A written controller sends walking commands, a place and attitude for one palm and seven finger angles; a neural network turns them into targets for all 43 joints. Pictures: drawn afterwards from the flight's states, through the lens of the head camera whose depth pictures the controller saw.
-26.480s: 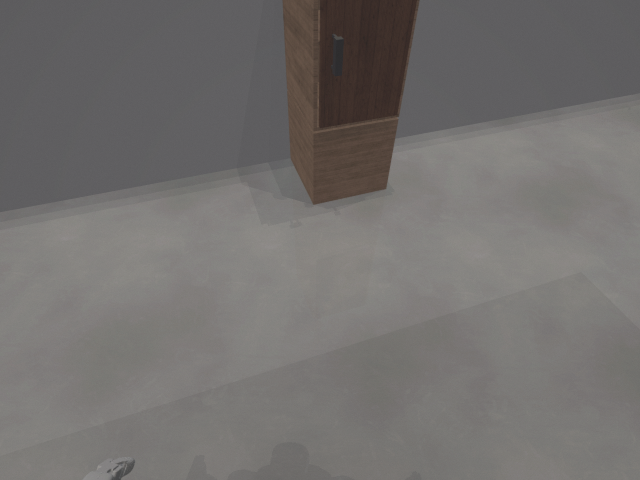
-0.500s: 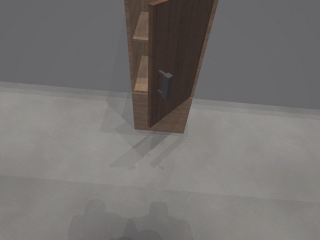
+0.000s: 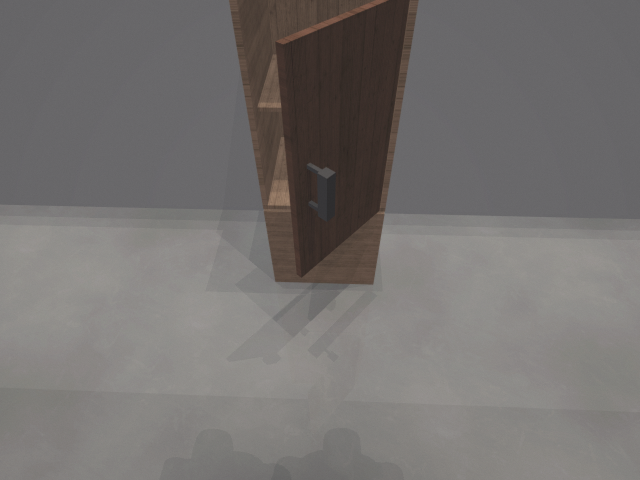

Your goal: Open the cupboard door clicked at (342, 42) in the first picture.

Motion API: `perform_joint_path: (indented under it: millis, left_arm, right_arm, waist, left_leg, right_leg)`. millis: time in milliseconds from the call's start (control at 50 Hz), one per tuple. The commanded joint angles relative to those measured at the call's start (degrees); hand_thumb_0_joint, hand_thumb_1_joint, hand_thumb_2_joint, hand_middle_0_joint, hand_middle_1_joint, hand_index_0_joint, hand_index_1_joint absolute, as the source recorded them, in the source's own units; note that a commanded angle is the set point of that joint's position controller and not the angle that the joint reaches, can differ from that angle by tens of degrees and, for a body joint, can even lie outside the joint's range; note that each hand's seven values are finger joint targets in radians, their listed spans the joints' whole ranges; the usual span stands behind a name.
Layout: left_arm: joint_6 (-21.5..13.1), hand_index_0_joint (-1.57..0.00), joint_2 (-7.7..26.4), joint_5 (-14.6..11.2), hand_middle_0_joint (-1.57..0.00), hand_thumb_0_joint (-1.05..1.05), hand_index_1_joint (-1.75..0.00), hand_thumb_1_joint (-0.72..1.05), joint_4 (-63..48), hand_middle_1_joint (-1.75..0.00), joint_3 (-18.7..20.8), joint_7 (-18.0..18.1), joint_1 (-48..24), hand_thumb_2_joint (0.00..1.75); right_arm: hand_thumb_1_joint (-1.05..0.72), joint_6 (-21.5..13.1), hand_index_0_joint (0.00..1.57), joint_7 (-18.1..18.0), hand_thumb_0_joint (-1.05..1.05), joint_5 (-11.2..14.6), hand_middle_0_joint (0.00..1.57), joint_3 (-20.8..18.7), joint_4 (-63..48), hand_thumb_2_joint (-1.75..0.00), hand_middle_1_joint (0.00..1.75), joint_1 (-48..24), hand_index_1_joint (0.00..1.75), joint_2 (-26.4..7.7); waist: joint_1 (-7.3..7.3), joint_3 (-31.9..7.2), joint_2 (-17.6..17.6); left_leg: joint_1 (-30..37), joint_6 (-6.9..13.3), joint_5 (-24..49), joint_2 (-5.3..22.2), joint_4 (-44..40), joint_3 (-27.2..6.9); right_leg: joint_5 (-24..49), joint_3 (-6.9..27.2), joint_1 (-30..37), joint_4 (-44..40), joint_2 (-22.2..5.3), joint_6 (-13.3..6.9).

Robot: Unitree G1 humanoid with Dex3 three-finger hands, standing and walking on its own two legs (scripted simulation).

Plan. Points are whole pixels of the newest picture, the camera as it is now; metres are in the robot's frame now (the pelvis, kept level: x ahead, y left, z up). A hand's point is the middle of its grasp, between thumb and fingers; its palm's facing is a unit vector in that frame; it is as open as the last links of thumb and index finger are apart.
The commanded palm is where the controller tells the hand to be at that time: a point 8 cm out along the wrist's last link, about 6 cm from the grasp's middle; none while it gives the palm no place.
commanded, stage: let the arm hang, fingers relaxed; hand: left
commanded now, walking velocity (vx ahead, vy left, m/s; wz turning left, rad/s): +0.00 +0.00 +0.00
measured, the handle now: (319, 191) +0.67 +0.04 -0.06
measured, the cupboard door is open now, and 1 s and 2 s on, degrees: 50 50 50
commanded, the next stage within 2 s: look to check the result in 0.16 s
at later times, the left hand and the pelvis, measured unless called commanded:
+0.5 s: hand out of the picture +0.01 +0.17 -0.17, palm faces +0.04 -0.98 -0.20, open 7.4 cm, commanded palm none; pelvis +0.02 +0.00 +0.00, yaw +0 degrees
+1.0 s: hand out of the picture +0.04 +0.17 -0.17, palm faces +0.02 -0.98 -0.20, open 7.4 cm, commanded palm none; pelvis +0.03 -0.01 +0.00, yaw -2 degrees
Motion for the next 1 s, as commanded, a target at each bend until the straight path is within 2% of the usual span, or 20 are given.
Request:
perform_joint_path:
  millis: [0,80,140,300,340,420,540,680,840,900,980]
  left_arm:
    - [-0.41,-0.20,7.01,-0.17,-0.20,0.00,-0.30,0.90,-0.90,-0.30,1.37,0.74,4.10,0.90]
    - [-0.43,-0.20,6.36,-0.27,-0.20,0.00,-0.30,0.90,-0.64,-0.30,1.30,0.74,4.40,0.90]
    - [-0.54,-0.20,6.12,-0.28,-0.20,0.00,-0.30,0.90,-0.57,-0.30,1.35,0.78,4.60,0.90]
    - [-0.68,-0.20,5.72,-0.25,-0.20,0.00,-0.30,0.90,-0.40,-0.30,1.40,0.90,5.53,0.90]
    - [-0.68,-0.20,5.49,-0.29,-0.20,0.00,-0.30,0.90,-0.21,-0.30,1.31,0.89,5.77,0.90]
    - [-0.79,-0.20,5.36,-0.31,-0.20,0.00,-0.30,0.90,-0.04,-0.30,1.27,0.97,6.38,0.90]
    - [-0.78,-0.20,5.27,-0.30,-0.20,0.00,-0.30,0.90,-0.04,-0.30,1.24,0.99,6.44,0.90]
    - [-1.02,-0.20,5.86,-0.30,-0.20,0.00,-0.30,0.90,-0.22,-0.30,1.35,1.00,6.29,0.90]
    - [-0.94,-0.20,6.26,-0.35,-0.20,0.00,-0.30,0.90,-0.46,-0.30,1.44,0.93,5.55,0.90]
    - [-0.25,-0.20,5.83,-0.21,-0.20,0.00,-0.30,0.90,-1.02,-0.30,1.96,0.97,5.81,0.90]
    - [1.01,-0.20,8.05,0.18,-0.20,0.00,-0.30,0.90,-3.19,-0.30,3.82,0.49,4.01,0.90]
  right_arm:
    - [-0.90,-0.85,0.20,-0.78,0.00,-0.10,0.20,-0.97,-0.86,-0.90,0.30,3.37,0.30,-5.01]
    - [-0.90,-0.90,0.20,-0.95,0.00,-0.19,0.20,-0.85,-0.59,-0.90,0.30,3.68,0.30,-4.46]
    - [-0.90,-0.97,0.20,-1.09,0.00,-0.14,0.20,-0.91,-0.59,-0.90,0.30,3.98,0.30,-4.45]
    - [-0.90,-0.97,0.20,-1.29,0.00,0.09,0.20,-1.10,-0.56,-0.90,0.30,4.12,0.30,-4.83]
    - [-0.90,-1.05,0.20,-1.32,0.00,0.01,0.20,-1.01,-0.34,-0.90,0.30,4.23,0.30,-4.51]
    - [-0.90,-1.03,0.20,-1.38,0.00,0.03,0.20,-1.07,-0.37,-0.90,0.30,3.99,0.30,-4.48]
    - [-0.90,-0.96,0.20,-1.43,0.00,0.01,0.20,-1.01,-0.29,-0.90,0.30,3.97,0.30,-4.43]
    - [-0.90,-1.10,0.20,-1.48,0.00,0.00,0.20,-1.18,-0.45,-0.90,0.30,3.36,0.30,-5.08]
    - [-0.90,-1.13,0.20,-1.49,0.00,-0.04,0.20,-1.04,-0.30,-0.90,0.30,3.23,0.30,-5.14]
    - [-0.90,-0.49,0.20,-1.91,0.00,-0.04,0.20,-1.48,-0.63,-0.90,0.30,3.78,0.30,-4.80]
    - [-0.90,0.41,0.20,-2.39,0.00,-0.09,0.20,-2.96,-2.26,-0.90,0.30,3.50,0.30,-6.54]
  waist:
    - [0.88,1.81,-0.41]
    - [0.75,2.13,1.07]
    - [0.62,1.18,0.15]
    - [0.55,1.62,-1.62]
    - [0.48,1.29,-0.89]
    - [0.49,0.79,-1.60]
    - [0.47,2.11,-1.52]
    - [0.46,1.11,-1.49]
    - [0.60,1.34,-0.80]
    - [0.49,1.95,-2.03]
    - [0.12,1.25,-2.52]
  left_leg:
    - [-2.69,1.48,4.69,4.66,-4.43,-4.22]
    - [-2.64,1.43,4.96,4.61,-4.72,-4.20]
    - [-1.84,1.45,6.31,4.81,-4.36,-4.21]
    - [-0.65,1.61,6.84,4.92,-4.10,-4.08]
    - [-0.39,1.63,7.56,4.89,-4.14,-4.11]
    - [0.34,1.64,8.04,4.90,-3.72,-3.93]
    - [-0.01,1.58,8.44,4.86,-3.90,-3.90]
    - [0.93,1.50,9.26,4.93,-3.86,-3.80]
    - [0.52,1.36,9.25,4.96,-4.12,-3.74]
    - [1.30,1.09,8.74,5.51,-1.69,-1.97]
    - [-0.10,0.64,5.70,6.28,1.65,0.57]
  right_leg:
    - [1.14,6.58,-0.16,-5.93,-6.80,-0.66]
    - [2.29,6.67,0.31,-5.92,-6.88,-0.76]
    - [4.05,6.40,1.06,-5.67,-6.80,-0.74]
    - [4.59,6.03,0.57,-5.88,-6.61,-0.73]
    - [5.64,6.26,1.08,-5.68,-6.76,-0.74]
    - [6.69,6.07,1.23,-5.66,-6.80,-0.75]
    - [7.57,6.00,1.09,-5.67,-6.81,-0.67]
    - [10.05,6.24,1.97,-5.64,-6.92,-0.78]
    - [9.90,5.95,2.78,-5.80,-7.02,-0.76]
    - [13.24,7.34,0.41,-4.48,-6.77,-0.97]
    - [15.93,9.70,-1.44,-0.91,-7.08,-2.00]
